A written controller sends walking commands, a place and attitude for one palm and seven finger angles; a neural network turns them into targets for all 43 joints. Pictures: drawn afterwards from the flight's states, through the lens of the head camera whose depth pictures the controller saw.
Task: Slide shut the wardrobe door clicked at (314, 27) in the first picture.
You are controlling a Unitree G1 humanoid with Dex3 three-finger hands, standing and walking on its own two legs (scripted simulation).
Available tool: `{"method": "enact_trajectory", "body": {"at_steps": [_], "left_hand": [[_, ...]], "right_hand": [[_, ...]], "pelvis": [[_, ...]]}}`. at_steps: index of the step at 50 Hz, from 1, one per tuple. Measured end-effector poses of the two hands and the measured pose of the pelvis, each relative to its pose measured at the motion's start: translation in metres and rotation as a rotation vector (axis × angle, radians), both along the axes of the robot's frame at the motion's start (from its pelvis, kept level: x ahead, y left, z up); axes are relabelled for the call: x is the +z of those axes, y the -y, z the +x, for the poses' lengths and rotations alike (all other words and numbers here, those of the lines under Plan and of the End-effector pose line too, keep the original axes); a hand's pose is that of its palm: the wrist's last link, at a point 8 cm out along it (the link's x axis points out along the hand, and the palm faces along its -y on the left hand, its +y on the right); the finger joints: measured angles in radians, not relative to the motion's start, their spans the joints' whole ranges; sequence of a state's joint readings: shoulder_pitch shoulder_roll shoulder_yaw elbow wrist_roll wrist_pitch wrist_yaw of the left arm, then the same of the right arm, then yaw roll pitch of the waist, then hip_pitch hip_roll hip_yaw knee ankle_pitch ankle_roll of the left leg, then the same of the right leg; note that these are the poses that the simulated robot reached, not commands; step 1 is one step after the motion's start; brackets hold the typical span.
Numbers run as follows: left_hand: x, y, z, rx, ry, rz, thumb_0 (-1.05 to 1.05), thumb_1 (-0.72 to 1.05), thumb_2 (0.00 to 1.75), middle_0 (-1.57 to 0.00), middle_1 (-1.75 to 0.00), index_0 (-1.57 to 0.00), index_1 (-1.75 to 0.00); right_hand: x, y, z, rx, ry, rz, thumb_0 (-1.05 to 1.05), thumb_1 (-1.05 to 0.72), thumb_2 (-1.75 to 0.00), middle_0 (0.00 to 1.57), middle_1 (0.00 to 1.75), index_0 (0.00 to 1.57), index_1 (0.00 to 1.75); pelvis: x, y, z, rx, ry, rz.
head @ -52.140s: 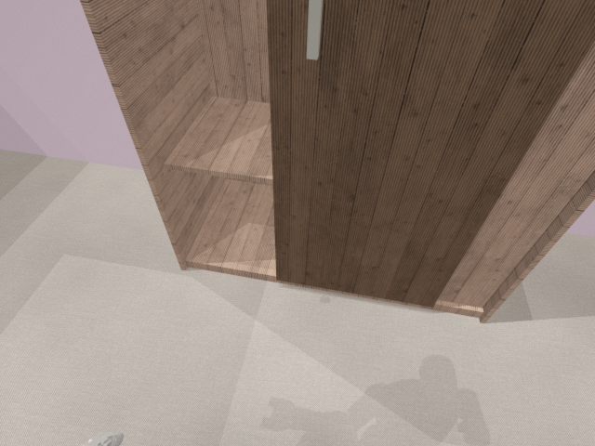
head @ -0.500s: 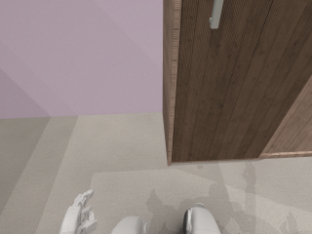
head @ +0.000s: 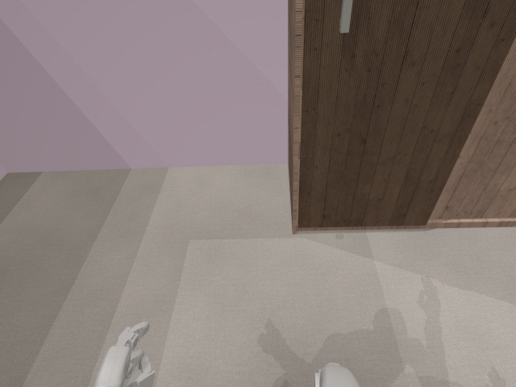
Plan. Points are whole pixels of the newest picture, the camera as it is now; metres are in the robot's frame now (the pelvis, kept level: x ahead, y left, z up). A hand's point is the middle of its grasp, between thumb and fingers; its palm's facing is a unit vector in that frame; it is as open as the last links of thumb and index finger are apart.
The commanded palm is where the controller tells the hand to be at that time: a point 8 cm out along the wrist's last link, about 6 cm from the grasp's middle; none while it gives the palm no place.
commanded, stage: stop stepping back and stand still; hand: right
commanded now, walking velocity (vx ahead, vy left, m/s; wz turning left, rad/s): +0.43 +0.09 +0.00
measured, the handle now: out of the picture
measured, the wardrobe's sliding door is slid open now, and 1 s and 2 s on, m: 0.01 0.01 0.01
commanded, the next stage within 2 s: let the arm hang, fingers relaxed in 1.78 s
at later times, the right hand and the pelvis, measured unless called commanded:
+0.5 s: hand out of the picture +0.09 -0.28 +0.21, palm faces +0.53 +0.69 -0.50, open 7.4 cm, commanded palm +0.04 -0.30 +0.19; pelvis -0.09 +0.00 +0.02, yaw -2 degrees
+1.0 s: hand out of the picture +0.13 -0.29 +0.19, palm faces +0.47 +0.72 -0.51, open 7.4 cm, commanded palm +0.07 -0.33 +0.19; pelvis -0.06 -0.02 +0.01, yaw -2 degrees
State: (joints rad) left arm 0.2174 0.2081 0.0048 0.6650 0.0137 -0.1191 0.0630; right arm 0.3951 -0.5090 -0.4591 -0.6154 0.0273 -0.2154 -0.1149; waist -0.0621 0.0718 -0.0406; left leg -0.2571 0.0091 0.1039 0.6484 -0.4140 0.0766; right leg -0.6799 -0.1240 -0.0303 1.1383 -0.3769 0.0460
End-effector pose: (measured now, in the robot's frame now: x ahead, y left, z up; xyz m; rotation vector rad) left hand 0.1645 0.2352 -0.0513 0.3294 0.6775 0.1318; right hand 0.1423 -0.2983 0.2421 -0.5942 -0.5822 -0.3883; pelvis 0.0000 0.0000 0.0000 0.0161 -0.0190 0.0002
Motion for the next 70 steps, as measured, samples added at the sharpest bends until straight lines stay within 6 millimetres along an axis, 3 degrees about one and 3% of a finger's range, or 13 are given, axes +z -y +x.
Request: {"method": "enact_trajectory", "body": {"at_steps": [4,6,10,14,17,21,27,33,42,47,56,62,70], "left_hand": [[0.005,-0.002,-0.035,0.075,0.009,0.010,0.01,0.91,0.90,-0.20,-0.30,-0.20,-0.30],[0.002,-0.002,-0.051,0.092,0.048,0.025,0.01,0.91,0.90,-0.20,-0.30,-0.20,-0.30],[-0.011,0.007,-0.089,0.120,0.018,-0.025,0.01,0.91,0.90,-0.20,-0.30,-0.20,-0.30],[-0.021,0.017,-0.123,0.094,-0.068,-0.106,0.01,0.91,0.90,-0.20,-0.30,-0.20,-0.30],[-0.039,0.015,-0.136,0.066,-0.120,-0.133,0.01,0.90,0.90,-0.20,-0.30,-0.20,-0.30],[-0.049,0.008,-0.146,0.051,-0.204,-0.119,0.01,0.90,0.90,-0.21,-0.30,-0.20,-0.30],[-0.034,-0.002,-0.135,0.049,-0.158,-0.096,0.01,0.91,0.90,-0.20,-0.30,-0.20,-0.30],[-0.018,-0.005,-0.099,0.015,-0.034,-0.035,0.01,0.91,0.90,-0.20,-0.30,-0.20,-0.30],[-0.014,0.017,-0.058,0.004,0.051,-0.129,0.01,0.91,0.90,-0.20,-0.30,-0.20,-0.30],[-0.023,0.028,-0.060,-0.012,-0.032,-0.146,0.01,0.91,0.90,-0.20,-0.30,-0.20,-0.30],[-0.027,0.041,-0.068,0.020,-0.104,-0.119,0.01,0.91,0.90,-0.20,-0.30,-0.20,-0.30],[-0.017,0.045,-0.067,0.037,-0.066,-0.108,0.01,0.91,0.90,-0.20,-0.30,-0.20,-0.30],[-0.010,0.046,-0.074,0.057,-0.044,-0.093,0.01,0.91,0.90,-0.20,-0.30,-0.20,-0.30]], "right_hand": [[-0.014,0.025,-0.011,-0.064,-0.033,0.128,0.01,-0.89,-0.90,0.21,0.31,0.21,0.30],[-0.029,0.032,-0.013,-0.071,-0.069,0.175,0.01,-0.89,-0.90,0.21,0.31,0.21,0.30],[-0.045,0.027,-0.019,-0.034,-0.144,0.158,0.01,-0.89,-0.90,0.21,0.30,0.20,0.30],[-0.037,0.002,-0.042,-0.002,-0.207,0.118,0.02,-0.89,-0.90,0.21,0.30,0.21,0.30],[-0.027,-0.015,-0.071,-0.007,-0.208,0.007,0.02,-0.89,-0.90,0.21,0.31,0.21,0.30],[-0.011,-0.010,-0.093,-0.076,-0.196,-0.021,0.01,-0.88,-0.90,0.22,0.31,0.21,0.30],[-0.027,0.015,-0.098,-0.231,-0.283,0.103,0.01,-0.89,-0.90,0.21,0.31,0.21,0.30],[-0.048,0.010,-0.081,-0.173,-0.270,0.190,0.02,-0.89,-0.90,0.21,0.30,0.21,0.30],[-0.025,0.002,-0.062,-0.110,-0.243,0.025,0.02,-0.89,-0.90,0.21,0.31,0.21,0.30],[-0.025,0.012,-0.061,-0.139,-0.273,0.029,0.01,-0.89,-0.90,0.21,0.31,0.21,0.30],[-0.055,0.034,-0.046,-0.158,-0.372,0.125,0.02,-0.89,-0.90,0.21,0.31,0.21,0.30],[-0.049,0.032,-0.039,-0.088,-0.356,0.104,0.02,-0.89,-0.90,0.21,0.31,0.21,0.30],[-0.044,0.044,-0.048,-0.087,-0.353,0.077,0.02,-0.89,-0.90,0.21,0.31,0.21,0.30]], "pelvis": [[0.007,0.011,-0.019,0.016,0.012,-0.024],[0.000,0.021,-0.028,0.028,0.011,-0.011],[-0.004,0.018,-0.055,0.029,0.048,-0.019],[0.006,0.006,-0.070,-0.006,0.035,0.002],[-0.005,-0.004,-0.084,-0.018,0.001,-0.043],[0.003,-0.006,-0.092,-0.027,0.005,-0.035],[0.019,-0.003,-0.089,-0.039,-0.016,-0.075],[0.010,0.009,-0.082,-0.038,-0.009,-0.046],[0.004,0.006,-0.074,-0.041,-0.020,-0.033],[0.008,0.012,-0.066,-0.044,-0.027,-0.042],[0.011,0.029,-0.059,-0.027,-0.034,-0.024],[0.011,0.036,-0.062,-0.020,-0.042,-0.013],[0.012,0.044,-0.069,-0.012,-0.048,-0.006]]}}
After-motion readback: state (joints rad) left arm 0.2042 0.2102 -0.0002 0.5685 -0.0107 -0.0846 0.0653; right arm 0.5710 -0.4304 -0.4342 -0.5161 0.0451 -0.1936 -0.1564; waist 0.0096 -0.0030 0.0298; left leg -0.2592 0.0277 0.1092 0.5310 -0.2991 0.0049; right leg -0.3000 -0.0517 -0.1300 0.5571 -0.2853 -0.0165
